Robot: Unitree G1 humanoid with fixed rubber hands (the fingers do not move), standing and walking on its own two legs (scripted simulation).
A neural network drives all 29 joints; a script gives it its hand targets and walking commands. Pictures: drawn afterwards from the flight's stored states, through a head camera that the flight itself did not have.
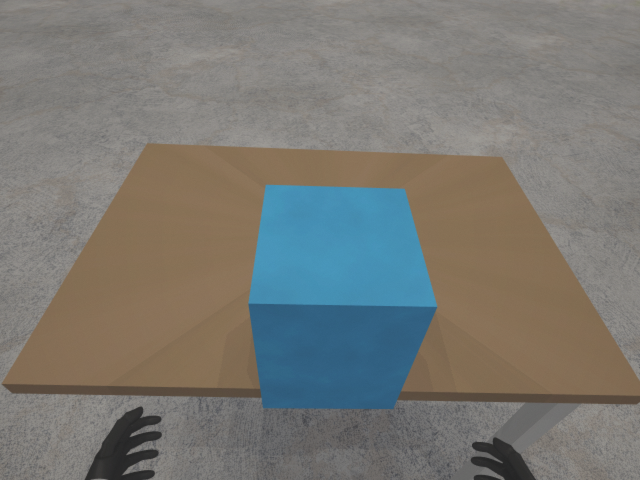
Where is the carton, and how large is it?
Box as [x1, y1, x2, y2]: [248, 185, 436, 408]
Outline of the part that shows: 266,185 248,303 263,407 392,408 436,308 434,296 404,189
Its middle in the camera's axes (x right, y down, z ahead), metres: +0.02 +0.08 +0.50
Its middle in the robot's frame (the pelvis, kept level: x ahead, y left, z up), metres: +0.33 +0.01 +0.07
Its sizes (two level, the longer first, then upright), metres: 0.180 0.174 0.232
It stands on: a table, 0.73 m high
